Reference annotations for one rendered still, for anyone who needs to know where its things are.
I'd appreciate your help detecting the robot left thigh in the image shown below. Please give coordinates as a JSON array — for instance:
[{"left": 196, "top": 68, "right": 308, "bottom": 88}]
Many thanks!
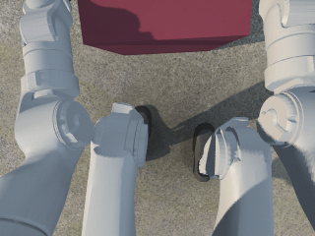
[{"left": 81, "top": 112, "right": 149, "bottom": 236}]

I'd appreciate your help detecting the robot right upper arm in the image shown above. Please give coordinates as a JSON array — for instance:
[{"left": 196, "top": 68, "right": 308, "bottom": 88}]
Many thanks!
[{"left": 256, "top": 90, "right": 315, "bottom": 231}]

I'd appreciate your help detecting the left robot forearm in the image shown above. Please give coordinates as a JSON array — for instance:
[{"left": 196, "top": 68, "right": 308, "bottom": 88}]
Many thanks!
[{"left": 14, "top": 0, "right": 80, "bottom": 138}]

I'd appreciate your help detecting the robot right foot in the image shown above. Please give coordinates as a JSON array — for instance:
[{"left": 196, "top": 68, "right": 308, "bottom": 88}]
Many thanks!
[{"left": 192, "top": 122, "right": 215, "bottom": 182}]

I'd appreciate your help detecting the carton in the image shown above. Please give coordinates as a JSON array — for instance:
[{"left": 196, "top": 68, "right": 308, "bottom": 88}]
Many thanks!
[{"left": 77, "top": 0, "right": 252, "bottom": 56}]

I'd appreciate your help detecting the robot left upper arm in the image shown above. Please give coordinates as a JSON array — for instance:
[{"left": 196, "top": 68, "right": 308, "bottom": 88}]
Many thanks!
[{"left": 0, "top": 98, "right": 95, "bottom": 236}]

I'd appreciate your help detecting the right robot forearm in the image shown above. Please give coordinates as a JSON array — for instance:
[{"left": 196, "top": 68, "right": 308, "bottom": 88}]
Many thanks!
[{"left": 256, "top": 0, "right": 315, "bottom": 94}]

